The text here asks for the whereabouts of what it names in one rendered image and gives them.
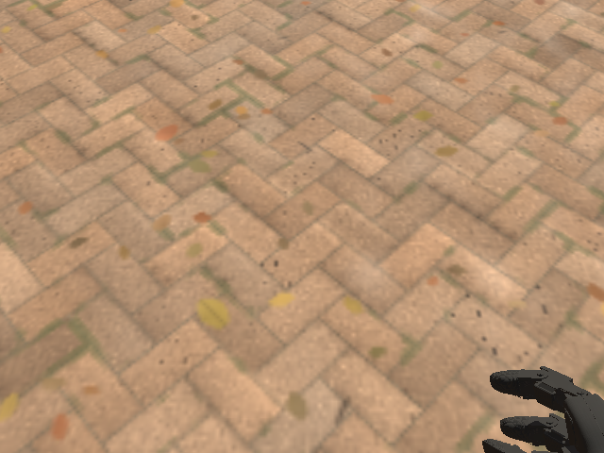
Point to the robot right hand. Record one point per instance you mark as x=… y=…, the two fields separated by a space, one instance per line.
x=582 y=430

